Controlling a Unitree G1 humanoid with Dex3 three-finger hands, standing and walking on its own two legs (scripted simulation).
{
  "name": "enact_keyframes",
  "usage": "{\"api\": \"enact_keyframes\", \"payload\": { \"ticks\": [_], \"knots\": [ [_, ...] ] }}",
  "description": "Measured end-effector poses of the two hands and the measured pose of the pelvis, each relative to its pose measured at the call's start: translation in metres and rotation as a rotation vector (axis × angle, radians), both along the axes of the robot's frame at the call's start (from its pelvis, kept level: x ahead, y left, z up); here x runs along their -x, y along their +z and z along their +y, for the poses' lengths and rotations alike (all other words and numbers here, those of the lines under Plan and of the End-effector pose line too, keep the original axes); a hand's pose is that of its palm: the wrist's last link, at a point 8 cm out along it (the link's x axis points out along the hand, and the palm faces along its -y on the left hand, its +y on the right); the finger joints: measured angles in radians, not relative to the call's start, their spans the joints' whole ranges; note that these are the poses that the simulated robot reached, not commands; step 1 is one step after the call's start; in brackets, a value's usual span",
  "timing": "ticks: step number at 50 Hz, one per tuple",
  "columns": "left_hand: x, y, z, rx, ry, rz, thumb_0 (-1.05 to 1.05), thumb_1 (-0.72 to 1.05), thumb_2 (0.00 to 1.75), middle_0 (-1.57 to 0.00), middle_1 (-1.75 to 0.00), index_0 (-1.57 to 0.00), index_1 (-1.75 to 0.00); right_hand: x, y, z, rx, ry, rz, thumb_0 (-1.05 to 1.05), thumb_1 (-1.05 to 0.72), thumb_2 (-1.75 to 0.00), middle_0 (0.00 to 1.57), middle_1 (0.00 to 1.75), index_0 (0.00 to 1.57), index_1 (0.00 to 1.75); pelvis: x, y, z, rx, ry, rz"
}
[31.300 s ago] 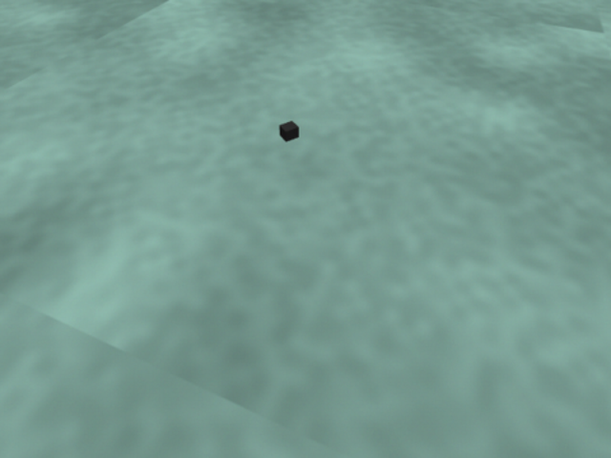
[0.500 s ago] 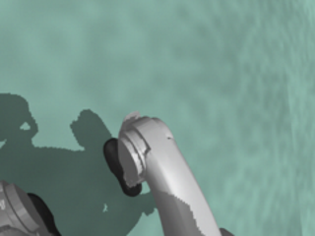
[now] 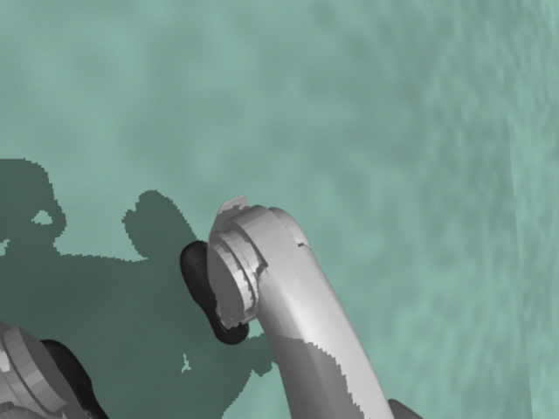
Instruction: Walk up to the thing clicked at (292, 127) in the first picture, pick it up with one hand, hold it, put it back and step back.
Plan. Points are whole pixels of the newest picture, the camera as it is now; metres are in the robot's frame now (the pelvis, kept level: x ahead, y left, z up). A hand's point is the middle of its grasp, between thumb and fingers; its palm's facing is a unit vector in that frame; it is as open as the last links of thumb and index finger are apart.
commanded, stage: close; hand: left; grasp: from above
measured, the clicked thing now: out of the picture +0.50 +0.34 -0.30
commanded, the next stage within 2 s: settle in 1.64 s
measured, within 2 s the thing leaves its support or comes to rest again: neither
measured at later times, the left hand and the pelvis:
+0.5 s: hand out of the picture +0.48 +0.32 -0.27, palm faces -0.26 -0.36 -0.90, open 12.2 cm; pelvis +0.00 +0.00 +0.00, yaw +0 degrees
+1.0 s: hand out of the picture +0.49 +0.33 -0.27, palm faces -0.27 -0.35 -0.90, open 10.5 cm; pelvis +0.00 +0.00 +0.00, yaw +0 degrees
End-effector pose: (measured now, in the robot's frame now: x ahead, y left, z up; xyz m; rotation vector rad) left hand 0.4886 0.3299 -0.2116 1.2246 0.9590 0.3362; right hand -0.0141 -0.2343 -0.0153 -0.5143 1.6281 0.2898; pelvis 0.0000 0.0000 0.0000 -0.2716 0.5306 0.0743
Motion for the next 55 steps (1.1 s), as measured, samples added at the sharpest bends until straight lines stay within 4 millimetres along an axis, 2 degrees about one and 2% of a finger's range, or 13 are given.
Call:
{"api": "enact_keyframes", "payload": {
  "ticks": [17, 48, 55],
  "knots": [
    [0.0, 0.0006, -0.004, 0.005, -0.008, 0.009, 0.0, -0.28, 0.81, -0.26, -0.9, -0.26, -0.89, 0.0008, -0.0005, 0.0009, 0.002, -0.002, -0.012, 0.01, -0.92, -0.9, 0.19, 0.3, 0.2, 0.3, 0.0006, 0.0004, 0.0011, 0.001, -0.001, -0.002],
    [-0.0018, -0.0016, 0.0045, 0.001, 0.003, 0.004, 0.0, 0.02, 0.58, -0.47, -0.71, -0.5, -0.69, -0.0002, 0.0013, 0.0025, 0.017, -0.005, -0.001, 0.01, -0.91, -0.9, 0.19, 0.3, 0.2, 0.3, -0.0009, 0.0013, 0.0027, 0.007, -0.002, 0.006],
    [-0.0024, -0.0015, 0.0054, 0.0, 0.002, 0.005, 0.0, 0.04, 0.54, -0.5, -0.68, -0.53, -0.66, 0.001, 0.0021, 0.0039, 0.02, -0.008, 0.007, 0.01, -0.92, -0.9, 0.19, 0.3, 0.2, 0.3, -0.0013, 0.0015, 0.0032, 0.008, -0.002, 0.007]
  ]
}}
